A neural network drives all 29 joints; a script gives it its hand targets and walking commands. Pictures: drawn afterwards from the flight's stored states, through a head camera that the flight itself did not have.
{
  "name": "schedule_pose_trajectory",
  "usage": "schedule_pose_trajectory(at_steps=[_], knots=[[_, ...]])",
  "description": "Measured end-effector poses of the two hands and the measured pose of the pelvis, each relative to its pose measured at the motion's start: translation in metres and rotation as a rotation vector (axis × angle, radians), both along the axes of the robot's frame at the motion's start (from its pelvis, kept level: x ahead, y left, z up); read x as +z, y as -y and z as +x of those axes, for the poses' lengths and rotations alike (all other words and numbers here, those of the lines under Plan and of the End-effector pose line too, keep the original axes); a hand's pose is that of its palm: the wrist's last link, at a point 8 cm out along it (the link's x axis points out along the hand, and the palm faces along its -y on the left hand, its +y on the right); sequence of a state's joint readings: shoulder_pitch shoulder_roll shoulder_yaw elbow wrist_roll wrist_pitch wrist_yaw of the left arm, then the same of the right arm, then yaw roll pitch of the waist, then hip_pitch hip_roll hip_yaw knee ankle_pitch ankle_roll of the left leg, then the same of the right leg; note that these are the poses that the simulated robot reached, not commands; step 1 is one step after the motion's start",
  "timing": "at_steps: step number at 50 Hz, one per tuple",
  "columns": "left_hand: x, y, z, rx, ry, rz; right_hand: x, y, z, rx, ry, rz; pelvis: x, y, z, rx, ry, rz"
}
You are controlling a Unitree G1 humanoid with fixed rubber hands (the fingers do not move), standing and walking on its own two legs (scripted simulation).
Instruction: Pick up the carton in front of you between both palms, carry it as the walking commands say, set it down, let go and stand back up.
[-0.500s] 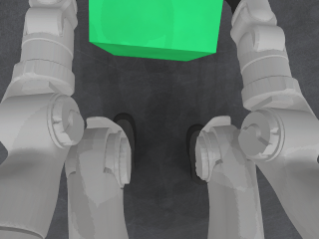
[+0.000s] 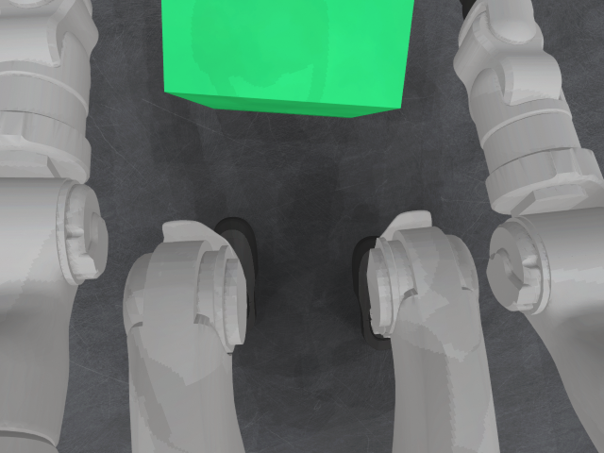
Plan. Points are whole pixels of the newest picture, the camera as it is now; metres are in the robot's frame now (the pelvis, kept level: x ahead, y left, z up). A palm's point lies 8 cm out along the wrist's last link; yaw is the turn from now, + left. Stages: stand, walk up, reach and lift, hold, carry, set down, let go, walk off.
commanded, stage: set down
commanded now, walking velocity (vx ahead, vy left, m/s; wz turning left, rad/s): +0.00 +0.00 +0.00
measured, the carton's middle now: (288, 17) +0.54 +0.05 -0.24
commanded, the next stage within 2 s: let go in 0.92 s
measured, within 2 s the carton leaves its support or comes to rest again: neither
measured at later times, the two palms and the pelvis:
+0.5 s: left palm out of the picture +0.55 +0.25 +0.01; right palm out of the picture +0.54 -0.13 +0.02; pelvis +0.01 +0.01 +0.12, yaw +0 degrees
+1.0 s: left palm out of the picture +0.55 +0.26 +0.16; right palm out of the picture +0.53 -0.14 +0.16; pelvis +0.04 +0.01 +0.26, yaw +2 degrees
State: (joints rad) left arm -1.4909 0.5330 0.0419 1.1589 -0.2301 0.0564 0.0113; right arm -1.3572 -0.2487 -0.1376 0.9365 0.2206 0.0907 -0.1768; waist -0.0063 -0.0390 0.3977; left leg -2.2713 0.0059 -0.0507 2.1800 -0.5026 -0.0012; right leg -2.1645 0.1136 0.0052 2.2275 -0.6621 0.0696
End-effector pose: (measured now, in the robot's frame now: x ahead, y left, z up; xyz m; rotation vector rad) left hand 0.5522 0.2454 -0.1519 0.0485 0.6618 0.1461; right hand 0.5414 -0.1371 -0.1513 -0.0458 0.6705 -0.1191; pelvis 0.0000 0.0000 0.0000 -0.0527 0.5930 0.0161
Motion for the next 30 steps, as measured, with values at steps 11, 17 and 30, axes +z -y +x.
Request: schedule_pose_trajectory(at_steps=[11, 17, 30], knots=[[0.089, 0.002, -0.005, -0.010, 0.001, 0.005, 0.093, -0.006, -0.001, -0.028, 0.017, -0.007, 0.060, 0.002, 0.005, 0.008, -0.117, -0.012], [0.124, -0.002, -0.003, -0.014, 0.009, 0.005, 0.128, -0.005, 0.000, -0.039, 0.023, -0.011, 0.087, -0.001, 0.007, 0.012, -0.171, -0.019], [0.193, -0.010, -0.001, -0.034, 0.024, 0.014, 0.199, -0.001, 0.000, -0.042, 0.048, -0.020, 0.149, -0.009, 0.015, 0.029, -0.218, -0.025]])
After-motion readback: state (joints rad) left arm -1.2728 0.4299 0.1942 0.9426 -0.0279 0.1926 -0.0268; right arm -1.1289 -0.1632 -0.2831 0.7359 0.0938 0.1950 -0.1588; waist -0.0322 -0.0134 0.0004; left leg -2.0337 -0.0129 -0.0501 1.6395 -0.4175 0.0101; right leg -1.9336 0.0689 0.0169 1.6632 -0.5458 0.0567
